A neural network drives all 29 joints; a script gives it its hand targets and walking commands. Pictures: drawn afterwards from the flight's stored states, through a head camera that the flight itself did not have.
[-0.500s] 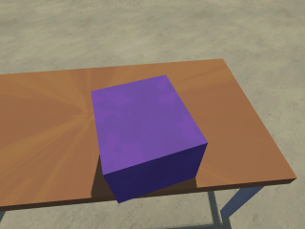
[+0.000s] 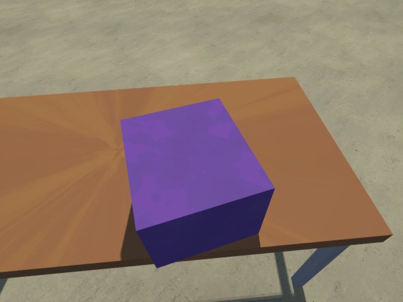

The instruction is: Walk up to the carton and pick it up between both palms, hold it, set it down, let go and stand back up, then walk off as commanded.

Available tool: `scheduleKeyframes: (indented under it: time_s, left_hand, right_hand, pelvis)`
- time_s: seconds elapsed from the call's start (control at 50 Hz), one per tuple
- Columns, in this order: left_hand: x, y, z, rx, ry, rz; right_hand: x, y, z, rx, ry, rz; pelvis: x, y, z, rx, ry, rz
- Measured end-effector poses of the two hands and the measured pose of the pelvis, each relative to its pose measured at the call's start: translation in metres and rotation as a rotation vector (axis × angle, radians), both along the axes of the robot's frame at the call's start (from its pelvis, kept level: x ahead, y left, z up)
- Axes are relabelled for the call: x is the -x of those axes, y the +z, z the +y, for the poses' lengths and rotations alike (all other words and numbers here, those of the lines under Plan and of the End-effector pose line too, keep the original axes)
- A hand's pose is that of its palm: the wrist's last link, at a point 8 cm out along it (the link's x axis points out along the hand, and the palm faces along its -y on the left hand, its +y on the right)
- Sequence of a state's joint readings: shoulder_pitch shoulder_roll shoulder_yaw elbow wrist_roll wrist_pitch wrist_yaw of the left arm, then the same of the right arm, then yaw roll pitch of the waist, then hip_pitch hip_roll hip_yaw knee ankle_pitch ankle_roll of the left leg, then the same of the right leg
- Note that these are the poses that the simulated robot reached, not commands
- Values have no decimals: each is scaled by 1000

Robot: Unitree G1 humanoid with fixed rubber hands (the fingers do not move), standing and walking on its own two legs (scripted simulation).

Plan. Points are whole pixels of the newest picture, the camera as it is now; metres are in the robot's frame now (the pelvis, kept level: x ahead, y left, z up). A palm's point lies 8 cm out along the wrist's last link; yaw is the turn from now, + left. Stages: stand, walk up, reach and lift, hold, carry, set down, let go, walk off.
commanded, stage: walk up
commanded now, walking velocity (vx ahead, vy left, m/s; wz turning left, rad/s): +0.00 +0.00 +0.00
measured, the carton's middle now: (190, 177) +0.40 +0.03 -0.02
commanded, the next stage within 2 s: reach and lift in 0.92 s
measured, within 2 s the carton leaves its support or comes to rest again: neither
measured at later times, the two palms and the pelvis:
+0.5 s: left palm out of the picture +0.09 +0.30 -0.11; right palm out of the picture +0.06 -0.27 -0.13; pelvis +0.01 +0.00 +0.00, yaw +0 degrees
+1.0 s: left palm out of the picture +0.11 +0.29 -0.11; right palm out of the picture +0.08 -0.26 -0.13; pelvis +0.01 +0.01 -0.01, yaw +0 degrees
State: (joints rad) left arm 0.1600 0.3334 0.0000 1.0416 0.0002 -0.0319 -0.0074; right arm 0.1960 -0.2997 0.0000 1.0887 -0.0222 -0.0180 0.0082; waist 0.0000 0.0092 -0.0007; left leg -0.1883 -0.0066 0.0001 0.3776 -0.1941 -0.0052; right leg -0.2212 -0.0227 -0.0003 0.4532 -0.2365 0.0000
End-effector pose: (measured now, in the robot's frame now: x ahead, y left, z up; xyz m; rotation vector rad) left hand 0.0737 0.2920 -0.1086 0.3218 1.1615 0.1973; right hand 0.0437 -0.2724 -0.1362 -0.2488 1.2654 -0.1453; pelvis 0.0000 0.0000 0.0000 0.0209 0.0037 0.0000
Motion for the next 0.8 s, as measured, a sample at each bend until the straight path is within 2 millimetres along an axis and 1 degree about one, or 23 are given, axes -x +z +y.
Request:
scheduleKeyframes:
  time_s: [0.18,0.5,0.68,0.8]
  left_hand:
    - [0,0,0,0,0,-2]
    - [-16,-1,4,5,1,-4]
    - [-18,-2,4,5,0,-3]
    - [-18,-2,4,6,1,-5]
  right_hand:
    - [0,0,0,-2,0,-2]
    - [-18,2,4,5,3,-12]
    - [-24,2,4,7,6,-24]
    - [-24,3,4,9,6,-29]
  pelvis:
    - [0,0,0,0,0,0]
    - [-14,0,4,3,1,13]
    - [-17,-1,5,4,1,15]
    - [-17,-1,5,4,1,14]
